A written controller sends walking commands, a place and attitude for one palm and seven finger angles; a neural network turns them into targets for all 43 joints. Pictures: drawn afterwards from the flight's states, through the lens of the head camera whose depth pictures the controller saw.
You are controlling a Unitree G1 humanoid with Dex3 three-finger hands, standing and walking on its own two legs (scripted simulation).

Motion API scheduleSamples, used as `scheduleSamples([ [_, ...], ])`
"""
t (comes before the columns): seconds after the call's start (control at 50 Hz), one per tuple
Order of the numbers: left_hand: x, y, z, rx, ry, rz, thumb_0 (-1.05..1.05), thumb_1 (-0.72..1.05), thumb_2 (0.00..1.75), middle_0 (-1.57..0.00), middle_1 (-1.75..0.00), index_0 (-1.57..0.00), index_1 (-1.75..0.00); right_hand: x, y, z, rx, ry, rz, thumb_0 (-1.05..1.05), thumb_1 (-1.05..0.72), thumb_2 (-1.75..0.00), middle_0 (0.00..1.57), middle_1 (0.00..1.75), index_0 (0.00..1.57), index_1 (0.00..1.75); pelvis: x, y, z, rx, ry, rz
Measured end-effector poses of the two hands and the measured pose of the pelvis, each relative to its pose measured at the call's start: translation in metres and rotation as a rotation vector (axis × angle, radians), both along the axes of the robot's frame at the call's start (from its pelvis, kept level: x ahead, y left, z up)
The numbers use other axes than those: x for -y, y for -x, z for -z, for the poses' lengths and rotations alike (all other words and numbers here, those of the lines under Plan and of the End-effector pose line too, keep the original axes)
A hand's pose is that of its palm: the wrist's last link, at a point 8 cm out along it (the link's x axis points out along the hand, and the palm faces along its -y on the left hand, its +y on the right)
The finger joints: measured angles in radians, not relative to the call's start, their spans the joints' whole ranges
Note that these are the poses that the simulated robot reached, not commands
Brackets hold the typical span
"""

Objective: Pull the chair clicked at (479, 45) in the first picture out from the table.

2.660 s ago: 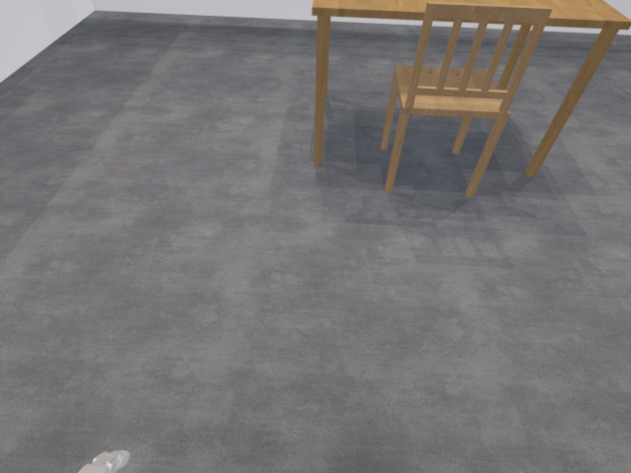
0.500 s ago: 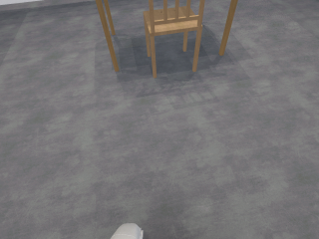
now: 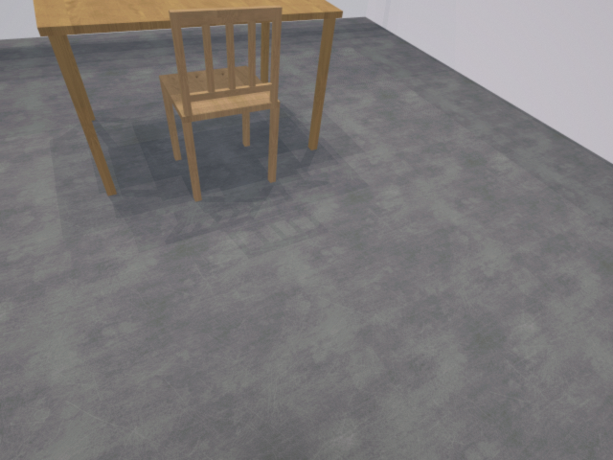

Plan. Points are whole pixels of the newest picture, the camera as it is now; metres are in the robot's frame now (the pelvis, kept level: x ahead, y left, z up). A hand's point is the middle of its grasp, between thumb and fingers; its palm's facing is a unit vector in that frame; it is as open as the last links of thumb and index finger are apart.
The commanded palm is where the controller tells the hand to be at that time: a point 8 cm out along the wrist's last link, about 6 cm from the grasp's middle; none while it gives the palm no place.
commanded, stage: walk to a spot facing it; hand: left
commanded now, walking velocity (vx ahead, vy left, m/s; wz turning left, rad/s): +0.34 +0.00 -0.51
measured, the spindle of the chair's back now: (230, 57) +1.47 +0.40 -0.12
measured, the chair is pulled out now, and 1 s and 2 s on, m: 0.00 0.00 0.00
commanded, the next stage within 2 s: none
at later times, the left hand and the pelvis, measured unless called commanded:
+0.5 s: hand (274, 347) +0.36 +0.07 -0.19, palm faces -0.28 -0.95 -0.12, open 7.4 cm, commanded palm none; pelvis +0.21 -0.05 -0.03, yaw -14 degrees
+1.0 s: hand (263, 275) +0.52 +0.12 -0.18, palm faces -0.27 -0.95 -0.14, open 7.4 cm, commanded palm none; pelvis +0.44 -0.05 +0.00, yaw -20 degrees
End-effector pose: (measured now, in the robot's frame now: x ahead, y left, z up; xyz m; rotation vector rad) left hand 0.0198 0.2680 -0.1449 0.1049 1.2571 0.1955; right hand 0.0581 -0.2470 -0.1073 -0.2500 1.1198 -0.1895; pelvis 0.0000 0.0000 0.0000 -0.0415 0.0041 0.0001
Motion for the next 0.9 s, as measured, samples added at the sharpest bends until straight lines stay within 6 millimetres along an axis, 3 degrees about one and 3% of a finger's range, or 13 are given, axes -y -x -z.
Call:
scheduleSamples([
  [0.08,-0.006,-0.059,-0.001,0.047,-0.001,0.072,0.01,0.91,0.90,-0.20,-0.30,-0.19,-0.30,-0.008,0.039,0.005,-0.117,-0.001,0.103,0.00,-0.91,-0.90,0.20,0.30,0.20,0.30,-0.005,-0.023,0.000,0.004,0.003,0.054],
  [0.16,0.009,-0.119,0.005,0.051,0.020,0.154,0.01,0.91,0.90,-0.19,-0.30,-0.19,-0.30,-0.021,0.075,0.011,-0.244,-0.022,0.214,0.01,-0.91,-0.90,0.20,0.30,0.20,0.30,-0.005,-0.050,0.004,0.002,0.002,0.109],
  [0.3,0.077,-0.239,0.020,0.064,0.088,0.346,0.01,0.91,0.90,-0.19,-0.30,-0.19,-0.30,-0.051,0.115,0.016,-0.482,-0.103,0.394,0.01,-0.91,-0.90,0.20,0.30,0.20,0.30,0.011,-0.109,0.017,-0.013,0.003,0.184],
  [0.36,0.113,-0.294,0.028,0.110,0.103,0.414,0.01,0.91,0.90,-0.19,-0.30,-0.19,-0.30,-0.057,0.116,0.020,-0.577,-0.148,0.466,0.01,-0.91,-0.90,0.20,0.30,0.20,0.30,0.026,-0.141,0.028,-0.015,-0.002,0.214],
  [0.4,0.132,-0.323,0.033,0.152,0.102,0.429,0.01,0.91,0.90,-0.20,-0.30,-0.19,-0.30,-0.054,0.107,0.026,-0.618,-0.178,0.499,0.01,-0.91,-0.90,0.20,0.30,0.20,0.30,0.039,-0.163,0.036,-0.010,-0.014,0.229],
  [0.46,0.143,-0.345,0.029,0.164,0.098,0.413,0.01,0.91,0.90,-0.20,-0.30,-0.19,-0.30,-0.039,0.065,0.033,-0.575,-0.181,0.511,0.01,-0.91,-0.90,0.20,0.30,0.20,0.30,0.049,-0.188,0.033,0.012,-0.007,0.234],
  [0.52,0.139,-0.350,0.021,0.122,0.074,0.384,0.00,0.91,0.90,-0.20,-0.30,-0.20,-0.30,-0.013,-0.006,0.037,-0.437,-0.163,0.473,0.01,-0.91,-0.90,0.20,0.30,0.20,0.30,0.055,-0.214,0.022,0.020,-0.010,0.248],
  [0.62,0.108,-0.369,0.005,0.068,-0.017,0.358,-0.02,0.95,0.90,-0.20,-0.30,-0.20,-0.30,0.021,-0.137,0.039,-0.171,-0.140,0.398,0.01,-0.91,-0.90,0.20,0.30,0.20,0.30,0.056,-0.257,0.012,0.007,-0.009,0.269],
  [0.74,0.082,-0.389,0.014,-0.024,-0.018,0.316,-0.01,0.93,0.90,-0.20,-0.30,-0.20,-0.30,0.046,-0.253,0.032,-0.025,-0.081,0.322,0.01,-0.95,-0.90,0.20,0.30,0.20,0.30,0.047,-0.322,0.015,0.003,0.004,0.284],
  [0.82,0.070,-0.406,0.031,-0.103,0.004,0.290,0.00,0.92,0.90,-0.20,-0.30,-0.19,-0.30,0.046,-0.313,0.032,0.029,-0.045,0.291,0.01,-0.94,-0.90,0.20,0.30,0.20,0.30,0.038,-0.369,0.025,0.014,-0.012,0.305],
  [0.9,0.074,-0.441,0.025,-0.148,0.015,0.326,0.01,0.91,0.90,-0.20,-0.30,-0.19,-0.30,0.034,-0.332,0.027,0.024,-0.053,0.334,0.00,-0.92,-0.90,0.20,0.30,0.20,0.30,0.037,-0.405,0.017,0.020,-0.013,0.333],
])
